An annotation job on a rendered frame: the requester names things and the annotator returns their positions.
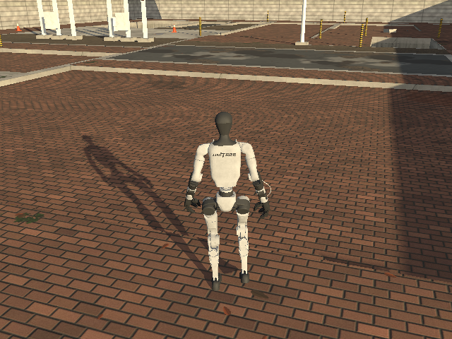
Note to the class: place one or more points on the robot right hand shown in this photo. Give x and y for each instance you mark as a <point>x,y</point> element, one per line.
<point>265,207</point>

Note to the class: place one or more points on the right robot foot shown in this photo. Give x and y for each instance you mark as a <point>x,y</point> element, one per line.
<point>244,277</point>

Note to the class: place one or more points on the robot left hand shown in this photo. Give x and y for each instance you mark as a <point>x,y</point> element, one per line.
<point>192,202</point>

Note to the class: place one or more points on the right robot forearm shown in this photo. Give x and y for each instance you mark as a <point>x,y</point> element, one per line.
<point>260,189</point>

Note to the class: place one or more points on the robot right thigh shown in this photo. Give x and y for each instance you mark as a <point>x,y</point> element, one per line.
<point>242,209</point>

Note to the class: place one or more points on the robot right upper arm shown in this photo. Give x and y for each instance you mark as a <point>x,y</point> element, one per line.
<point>247,149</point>

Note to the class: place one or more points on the left robot forearm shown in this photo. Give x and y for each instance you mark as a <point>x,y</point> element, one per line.
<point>191,189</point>

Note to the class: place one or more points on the robot left upper arm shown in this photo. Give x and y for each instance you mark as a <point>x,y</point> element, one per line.
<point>198,161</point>

